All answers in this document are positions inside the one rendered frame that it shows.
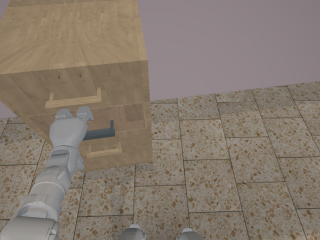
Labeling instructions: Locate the robot shin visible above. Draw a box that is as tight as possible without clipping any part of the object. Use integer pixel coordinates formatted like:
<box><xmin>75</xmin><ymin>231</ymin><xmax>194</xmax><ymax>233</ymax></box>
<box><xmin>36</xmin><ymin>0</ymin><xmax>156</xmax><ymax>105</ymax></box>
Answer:
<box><xmin>181</xmin><ymin>228</ymin><xmax>192</xmax><ymax>234</ymax></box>
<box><xmin>129</xmin><ymin>224</ymin><xmax>140</xmax><ymax>229</ymax></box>

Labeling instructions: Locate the left robot shin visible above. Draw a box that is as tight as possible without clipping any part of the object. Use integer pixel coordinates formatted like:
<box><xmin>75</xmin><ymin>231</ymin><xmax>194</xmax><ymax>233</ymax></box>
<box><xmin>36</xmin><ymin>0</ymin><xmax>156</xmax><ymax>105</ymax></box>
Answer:
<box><xmin>129</xmin><ymin>224</ymin><xmax>140</xmax><ymax>229</ymax></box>

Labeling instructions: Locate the right robot shin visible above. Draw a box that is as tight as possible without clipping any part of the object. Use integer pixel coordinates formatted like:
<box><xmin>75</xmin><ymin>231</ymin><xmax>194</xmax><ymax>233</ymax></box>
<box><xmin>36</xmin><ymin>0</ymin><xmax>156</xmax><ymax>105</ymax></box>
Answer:
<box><xmin>181</xmin><ymin>228</ymin><xmax>192</xmax><ymax>234</ymax></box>

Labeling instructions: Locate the drawer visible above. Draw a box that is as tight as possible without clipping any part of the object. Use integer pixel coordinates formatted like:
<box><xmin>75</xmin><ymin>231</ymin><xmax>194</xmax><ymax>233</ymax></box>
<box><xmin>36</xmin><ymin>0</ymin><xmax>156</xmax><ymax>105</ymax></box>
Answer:
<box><xmin>27</xmin><ymin>102</ymin><xmax>146</xmax><ymax>138</ymax></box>

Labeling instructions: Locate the handle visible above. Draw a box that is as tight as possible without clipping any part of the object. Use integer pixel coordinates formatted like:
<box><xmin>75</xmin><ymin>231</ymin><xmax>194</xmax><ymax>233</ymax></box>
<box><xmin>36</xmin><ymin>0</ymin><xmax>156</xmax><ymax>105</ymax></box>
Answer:
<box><xmin>87</xmin><ymin>148</ymin><xmax>123</xmax><ymax>160</ymax></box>
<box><xmin>45</xmin><ymin>95</ymin><xmax>103</xmax><ymax>114</ymax></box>
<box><xmin>83</xmin><ymin>120</ymin><xmax>115</xmax><ymax>141</ymax></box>

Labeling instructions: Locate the robot left upper arm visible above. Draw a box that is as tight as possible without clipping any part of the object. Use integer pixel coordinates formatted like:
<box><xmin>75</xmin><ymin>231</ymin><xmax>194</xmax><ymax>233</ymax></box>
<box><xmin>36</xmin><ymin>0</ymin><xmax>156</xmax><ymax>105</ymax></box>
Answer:
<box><xmin>2</xmin><ymin>216</ymin><xmax>60</xmax><ymax>240</ymax></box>

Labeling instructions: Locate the robot left forearm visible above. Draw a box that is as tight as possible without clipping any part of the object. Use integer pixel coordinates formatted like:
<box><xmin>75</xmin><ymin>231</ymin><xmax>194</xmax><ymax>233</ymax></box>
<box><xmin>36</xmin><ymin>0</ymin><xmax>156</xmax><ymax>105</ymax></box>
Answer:
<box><xmin>0</xmin><ymin>145</ymin><xmax>79</xmax><ymax>240</ymax></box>

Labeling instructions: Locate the cabinet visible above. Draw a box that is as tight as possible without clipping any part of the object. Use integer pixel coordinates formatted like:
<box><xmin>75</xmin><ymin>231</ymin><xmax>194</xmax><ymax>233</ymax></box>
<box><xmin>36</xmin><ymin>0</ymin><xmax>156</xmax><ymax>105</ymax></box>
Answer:
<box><xmin>0</xmin><ymin>0</ymin><xmax>153</xmax><ymax>173</ymax></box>

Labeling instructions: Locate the left robot hand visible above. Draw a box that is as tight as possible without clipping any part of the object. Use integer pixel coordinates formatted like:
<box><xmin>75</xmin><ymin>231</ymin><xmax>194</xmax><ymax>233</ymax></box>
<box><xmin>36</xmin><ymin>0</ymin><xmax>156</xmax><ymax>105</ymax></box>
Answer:
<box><xmin>49</xmin><ymin>106</ymin><xmax>94</xmax><ymax>170</ymax></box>

